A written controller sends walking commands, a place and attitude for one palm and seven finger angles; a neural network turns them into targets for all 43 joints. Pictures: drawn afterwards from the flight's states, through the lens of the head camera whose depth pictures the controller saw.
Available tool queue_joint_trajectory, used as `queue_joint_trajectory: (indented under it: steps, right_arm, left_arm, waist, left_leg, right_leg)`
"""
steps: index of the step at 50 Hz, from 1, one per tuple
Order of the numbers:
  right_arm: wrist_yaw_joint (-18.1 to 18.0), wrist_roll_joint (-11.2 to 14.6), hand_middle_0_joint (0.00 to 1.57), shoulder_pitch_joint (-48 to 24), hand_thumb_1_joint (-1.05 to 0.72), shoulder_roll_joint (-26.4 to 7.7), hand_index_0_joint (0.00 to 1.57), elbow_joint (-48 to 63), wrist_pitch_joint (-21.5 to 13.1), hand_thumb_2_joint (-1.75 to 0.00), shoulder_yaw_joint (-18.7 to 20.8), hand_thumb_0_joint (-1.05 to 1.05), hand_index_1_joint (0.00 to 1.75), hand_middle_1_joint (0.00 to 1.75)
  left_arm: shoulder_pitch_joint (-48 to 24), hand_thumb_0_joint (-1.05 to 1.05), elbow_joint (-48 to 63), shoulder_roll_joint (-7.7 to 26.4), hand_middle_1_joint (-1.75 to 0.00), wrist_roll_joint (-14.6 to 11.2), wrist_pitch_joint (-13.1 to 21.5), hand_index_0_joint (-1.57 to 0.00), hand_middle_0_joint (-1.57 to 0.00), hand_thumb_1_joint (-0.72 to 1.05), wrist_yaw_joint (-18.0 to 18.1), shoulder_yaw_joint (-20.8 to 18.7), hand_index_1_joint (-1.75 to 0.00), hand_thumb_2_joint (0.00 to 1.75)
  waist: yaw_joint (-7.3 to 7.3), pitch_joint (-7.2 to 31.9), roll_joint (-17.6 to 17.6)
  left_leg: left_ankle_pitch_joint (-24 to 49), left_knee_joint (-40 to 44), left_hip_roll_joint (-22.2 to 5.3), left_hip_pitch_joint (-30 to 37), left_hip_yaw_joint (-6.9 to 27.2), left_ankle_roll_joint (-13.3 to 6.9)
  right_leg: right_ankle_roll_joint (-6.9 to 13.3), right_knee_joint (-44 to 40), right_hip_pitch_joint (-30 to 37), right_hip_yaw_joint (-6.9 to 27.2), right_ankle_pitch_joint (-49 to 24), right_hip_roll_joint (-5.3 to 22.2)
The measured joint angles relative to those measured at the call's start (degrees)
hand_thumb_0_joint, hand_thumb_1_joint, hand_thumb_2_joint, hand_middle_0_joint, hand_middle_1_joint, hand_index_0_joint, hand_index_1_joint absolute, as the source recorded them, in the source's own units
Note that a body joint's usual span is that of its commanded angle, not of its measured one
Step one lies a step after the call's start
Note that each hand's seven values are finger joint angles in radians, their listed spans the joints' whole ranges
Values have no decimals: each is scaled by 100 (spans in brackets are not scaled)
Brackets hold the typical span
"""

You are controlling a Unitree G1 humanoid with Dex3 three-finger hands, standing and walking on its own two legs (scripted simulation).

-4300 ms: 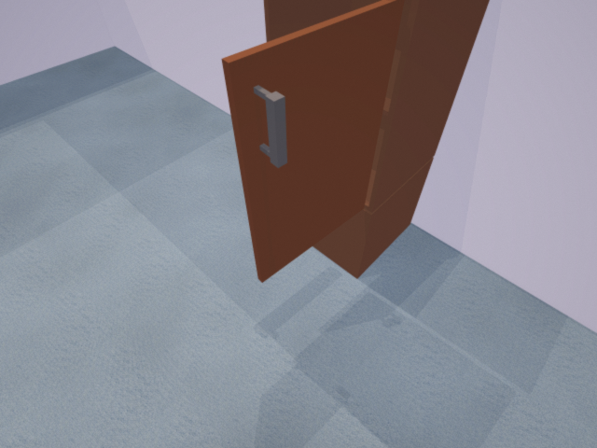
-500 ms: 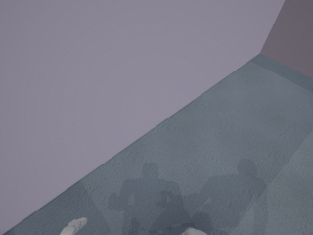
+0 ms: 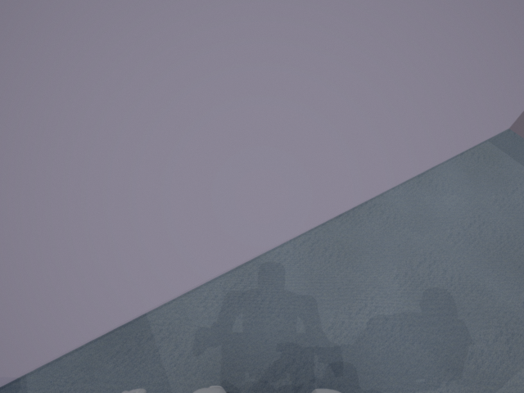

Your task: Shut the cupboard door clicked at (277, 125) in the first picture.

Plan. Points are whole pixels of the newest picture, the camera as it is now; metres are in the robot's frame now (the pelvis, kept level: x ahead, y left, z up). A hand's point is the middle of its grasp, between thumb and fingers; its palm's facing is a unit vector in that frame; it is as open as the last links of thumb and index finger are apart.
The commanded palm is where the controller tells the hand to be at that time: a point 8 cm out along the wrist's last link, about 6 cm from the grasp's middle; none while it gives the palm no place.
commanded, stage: turn to face it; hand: left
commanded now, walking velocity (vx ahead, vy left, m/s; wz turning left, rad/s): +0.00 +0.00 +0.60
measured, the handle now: out of the picture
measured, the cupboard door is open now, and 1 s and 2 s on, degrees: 85 85 85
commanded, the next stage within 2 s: none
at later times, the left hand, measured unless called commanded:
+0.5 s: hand out of the picture +0.01 +0.19 -0.18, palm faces +0.36 -0.90 -0.27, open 7.3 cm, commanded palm none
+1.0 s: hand out of the picture +0.04 +0.13 -0.16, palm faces +0.62 -0.75 -0.23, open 7.3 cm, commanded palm none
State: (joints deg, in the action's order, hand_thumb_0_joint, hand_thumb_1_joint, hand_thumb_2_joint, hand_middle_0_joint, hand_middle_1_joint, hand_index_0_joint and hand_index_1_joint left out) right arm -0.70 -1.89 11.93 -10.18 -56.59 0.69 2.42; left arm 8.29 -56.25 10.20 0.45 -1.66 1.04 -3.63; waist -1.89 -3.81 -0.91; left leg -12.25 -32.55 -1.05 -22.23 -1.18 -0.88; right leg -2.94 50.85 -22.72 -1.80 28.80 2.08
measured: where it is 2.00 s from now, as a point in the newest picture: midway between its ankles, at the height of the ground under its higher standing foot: outside the picture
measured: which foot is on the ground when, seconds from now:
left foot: down 0.00-0.08, up 0.10-0.38, down 0.40-0.72, up 0.74-1.00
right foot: up 0.00-0.06, down 0.08-0.40, up 0.42-0.70, down 0.72-1.00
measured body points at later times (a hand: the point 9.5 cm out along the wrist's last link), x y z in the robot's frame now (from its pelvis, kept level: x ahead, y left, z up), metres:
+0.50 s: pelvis +0.05 -0.03 -0.01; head +0.10 +0.01 +0.44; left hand -0.01 +0.24 -0.16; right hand +0.27 -0.23 -0.13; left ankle +0.02 +0.08 -0.73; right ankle +0.03 -0.17 -0.67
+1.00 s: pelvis +0.10 -0.06 +0.01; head +0.14 -0.03 +0.45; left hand +0.01 +0.17 -0.14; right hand +0.32 -0.22 -0.14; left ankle +0.01 +0.03 -0.69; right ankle +0.16 -0.16 -0.73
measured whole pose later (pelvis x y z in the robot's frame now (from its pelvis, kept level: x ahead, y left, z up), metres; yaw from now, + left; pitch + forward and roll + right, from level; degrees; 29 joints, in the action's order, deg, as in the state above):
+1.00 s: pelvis +0.10 -0.06 +0.01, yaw +40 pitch +1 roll +2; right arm 2.1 -0.5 8.4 -13.1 -53.4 4.4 4.4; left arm 11.2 -50.4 10.3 1.8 -0.2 1.2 -2.3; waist -1.1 -6.4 1.8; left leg -26.1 -48.1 -1.8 -22.5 -4.8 3.3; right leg -1.0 32.6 -14.2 -13.1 18.1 9.4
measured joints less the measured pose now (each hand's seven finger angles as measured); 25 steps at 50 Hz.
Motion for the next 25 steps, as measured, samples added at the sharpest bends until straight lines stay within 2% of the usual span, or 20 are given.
queue_joint_trajectory:
  steps: [3, 4, 6, 7, 9, 11, 14, 18, 19, 20, 21, 22, 25]
  right_arm:
    - [46, 28, 20, -45, -91, -104, 20, 87, 126, -90, 85, 1, 30, 30]
    - [69, 51, 20, -32, -91, -119, 20, 131, 169, -90, 118, 1, 30, 30]
    - [118, 68, 20, -104, -91, -230, 20, 143, 264, -90, 205, 1, 30, 30]
    - [136, 69, 20, -145, -91, -292, 20, 144, 311, -90, 244, 1, 30, 29]
    - [170, 70, 20, -249, -91, -397, 20, 161, 371, -90, 291, 1, 30, 29]
    - [194, 84, 19, -351, -91, -453, 19, 218, 381, -90, 306, 1, 30, 29]
    - [227, 102, 19, -507, -91, -484, 19, 325, 366, -90, 282, 1, 30, 29]
    - [257, 121, 19, -720, -91, -491, 19, 468, 321, -90, 212, 1, 30, 29]
    - [261, 116, 19, -754, -91, -489, 19, 515, 291, -90, 187, 1, 30, 29]
    - [272, 102, 19, -768, -91, -506, 19, 575, 243, -90, 160, 1, 30, 29]
    - [275, 82, 19, -777, -91, -523, 19, 635, 178, -90, 154, 1, 30, 29]
    - [265, 82, 19, -806, -91, -482, 19, 659, 130, -90, 146, 1, 30, 29]
    - [176, 86, 19, -736, -91, -351, 19, 679, 54, -90, 80, 0, 30, 29]
  left_arm:
    - [-18, 0, 215, 2, -30, 22, 74, -20, -20, 92, -15, 5, -30, 90]
    - [26, 0, 306, 45, -30, 52, 123, -20, -20, 92, -14, 6, -30, 90]
    - [32, 0, 367, 29, -30, 100, 165, -20, -20, 91, 12, 24, -30, 90]
    - [61, 0, 389, 13, -30, 109, 168, -20, -20, 91, 23, 41, -30, 90]
    - [154, 0, 405, 1, -30, 116, 167, -20, -20, 91, 42, 68, -30, 90]
    - [248, 0, 385, 17, -30, 122, 169, -20, -20, 91, 48, 85, -30, 90]
    - [370, 0, 362, 64, -30, 131, 181, -20, -20, 91, 39, 104, -30, 90]
    - [517, 0, 334, 158, -30, 135, 183, -21, -20, 91, 7, 94, -30, 90]
    - [566, 0, 323, 195, -30, 121, 178, -21, -20, 91, -4, 82, -30, 90]
    - [636, 0, 318, 227, -30, 98, 167, -21, -20, 91, -18, 69, -30, 90]
    - [686, 0, 307, 261, -30, 71, 133, -21, -20, 91, -36, 55, -30, 90]
    - [664, 0, 285, 333, -30, 62, 60, -21, -20, 91, -35, 35, -30, 90]
    - [514, 0, 209, 460, -30, 61, -144, -20, -20, 91, 22, -37, -30, 90]
  waist:
    - [5, 50, -111]
    - [28, 112, -41]
    - [59, 82, -62]
    - [70, 68, -58]
    - [83, 44, -21]
    - [68, 11, 65]
    - [88, -83, 221]
    - [180, -234, 353]
    - [190, -253, 385]
    - [195, -244, 379]
    - [187, -214, 344]
    - [198, -249, 406]
    - [232, -268, 424]
  left_leg:
    - [-31, -43, 20, -6, 268, 147]
    - [-182, -195, 85, -83, 293, 174]
    - [-1098, -1148, 129, -368, 314, 240]
    - [-1334, -1776, 146, -530, 262, 269]
    - [-1374, -2760, 106, -762, 109, 345]
    - [-1310, -3026, 36, -789, -38, 408]
    - [-1270, -2404, -41, -543, -243, 443]
    - [-1132, -1149, -23, -58, -451, 365]
    - [-908, -739, 12, 112, -514, 326]
    - [-393, -288, 13, 316, -577, 254]
    - [-391, -131, 17, 374, -531, 83]
    - [-521, -298, 57, 297, -500, -18]
    - [-648, -410, 63, 290, -333, -50]
  right_leg:
    - [19, -1266, 346, -26, -678, 5]
    - [92, -1716, 481, -9, -932, 91]
    - [201, -1558, 510, -184, -1008, 161]
    - [235, -1543, 584, -279, -943, 216]
    - [259, -1681, 771, -436, -891, 309]
    - [261, -1866, 946, -588, -911, 405]
    - [238, -2013, 1123, -813, -901, 548]
    - [164, -1833, 1180, -1121, -694, 698]
    - [132, -1681, 1151, -1190, -589, 751]
    - [97, -1392, 1052, -1245, -466, 797]
    - [33, -868, 819, -1194, -353, 816]
    - [-20, -215, 540, -934, -69, 807]
    - [-133, 1195, -149, -285, 207, 537]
